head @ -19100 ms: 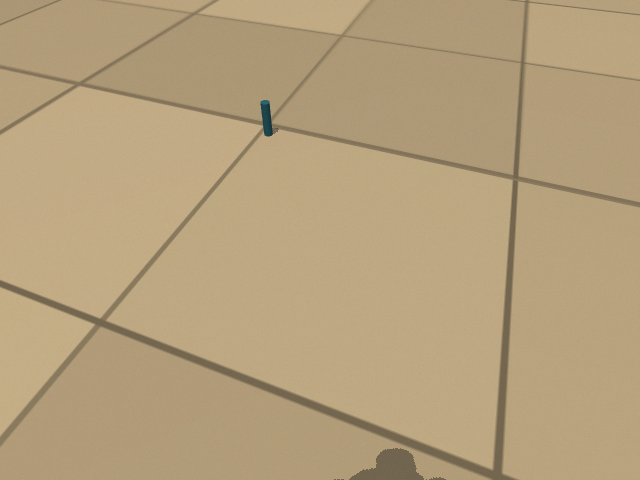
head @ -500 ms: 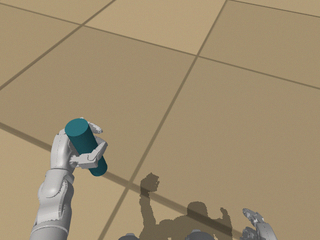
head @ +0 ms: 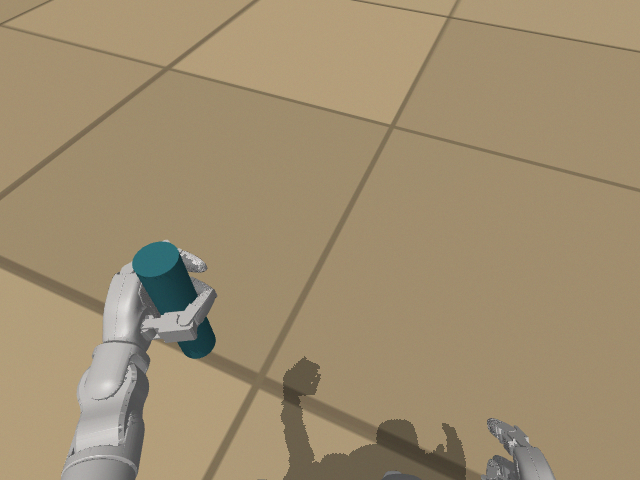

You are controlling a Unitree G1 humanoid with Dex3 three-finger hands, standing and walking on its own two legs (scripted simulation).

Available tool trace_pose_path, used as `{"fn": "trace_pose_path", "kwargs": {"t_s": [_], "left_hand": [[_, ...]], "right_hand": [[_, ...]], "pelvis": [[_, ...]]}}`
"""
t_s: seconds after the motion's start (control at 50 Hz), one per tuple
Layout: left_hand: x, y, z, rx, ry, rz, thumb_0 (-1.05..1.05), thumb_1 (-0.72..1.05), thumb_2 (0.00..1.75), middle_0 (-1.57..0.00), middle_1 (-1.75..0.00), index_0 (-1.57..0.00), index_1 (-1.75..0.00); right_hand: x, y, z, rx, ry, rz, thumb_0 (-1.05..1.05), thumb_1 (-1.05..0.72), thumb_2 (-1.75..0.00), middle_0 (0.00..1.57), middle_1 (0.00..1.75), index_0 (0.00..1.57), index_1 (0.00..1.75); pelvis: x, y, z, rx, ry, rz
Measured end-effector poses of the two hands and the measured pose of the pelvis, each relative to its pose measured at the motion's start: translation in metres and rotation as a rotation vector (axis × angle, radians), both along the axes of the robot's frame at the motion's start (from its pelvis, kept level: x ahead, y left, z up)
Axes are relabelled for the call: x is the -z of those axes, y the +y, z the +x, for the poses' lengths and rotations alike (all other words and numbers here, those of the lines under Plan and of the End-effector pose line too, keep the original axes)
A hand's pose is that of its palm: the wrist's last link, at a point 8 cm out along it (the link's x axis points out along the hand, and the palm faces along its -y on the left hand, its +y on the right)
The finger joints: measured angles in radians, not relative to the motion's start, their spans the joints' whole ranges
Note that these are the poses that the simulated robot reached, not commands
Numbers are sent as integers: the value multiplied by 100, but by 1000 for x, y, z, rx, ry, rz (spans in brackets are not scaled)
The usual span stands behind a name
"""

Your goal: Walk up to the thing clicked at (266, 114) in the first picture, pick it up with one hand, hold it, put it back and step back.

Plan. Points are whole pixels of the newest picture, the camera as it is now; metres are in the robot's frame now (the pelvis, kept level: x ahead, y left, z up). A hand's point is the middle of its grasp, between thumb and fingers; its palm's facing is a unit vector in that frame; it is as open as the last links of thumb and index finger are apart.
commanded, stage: hold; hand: left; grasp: from the side
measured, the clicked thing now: (180, 307) +0.32 +0.18 +0.03
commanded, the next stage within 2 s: none
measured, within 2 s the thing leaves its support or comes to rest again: neither
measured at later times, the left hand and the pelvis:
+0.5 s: hand (180, 301) +0.32 +0.17 +0.06, palm faces -0.02 -1.00 -0.01, open 6.4 cm; pelvis -0.01 +0.00 +0.00, yaw +0 degrees
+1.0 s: hand (182, 301) +0.32 +0.17 +0.06, palm faces -0.02 -1.00 -0.01, open 6.4 cm; pelvis -0.01 +0.00 +0.00, yaw +0 degrees
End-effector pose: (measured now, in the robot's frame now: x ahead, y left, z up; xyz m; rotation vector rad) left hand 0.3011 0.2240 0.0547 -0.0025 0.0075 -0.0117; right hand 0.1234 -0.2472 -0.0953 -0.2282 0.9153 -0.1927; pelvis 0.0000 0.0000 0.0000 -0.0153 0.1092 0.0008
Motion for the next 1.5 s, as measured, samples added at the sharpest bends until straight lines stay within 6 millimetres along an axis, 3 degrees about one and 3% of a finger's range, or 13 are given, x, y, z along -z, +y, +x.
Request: {"fn": "trace_pose_path", "kwargs": {"t_s": [0.58, 1.5], "left_hand": [[-11, 2, -5, 1, -28, 6, 4, 9, 106, -97, -106, -91, -108], [-8, 0, -6, 2, -25, 2, 4, 9, 106, -97, -107, -91, -108]], "right_hand": [[-2, 8, -15, -9, 7, 16, 1, -89, -89, 21, 30, 21, 30], [-4, 1, -11, -18, -5, 9, 1, -89, -90, 20, 30, 21, 30]], "pelvis": [[-4, 5, -8, -1, -26, -2], [-4, 0, -9, -5, -22, -1]]}}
